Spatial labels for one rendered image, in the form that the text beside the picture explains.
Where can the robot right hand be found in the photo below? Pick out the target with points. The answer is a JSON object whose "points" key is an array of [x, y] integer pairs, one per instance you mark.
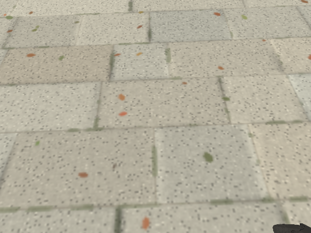
{"points": [[291, 228]]}

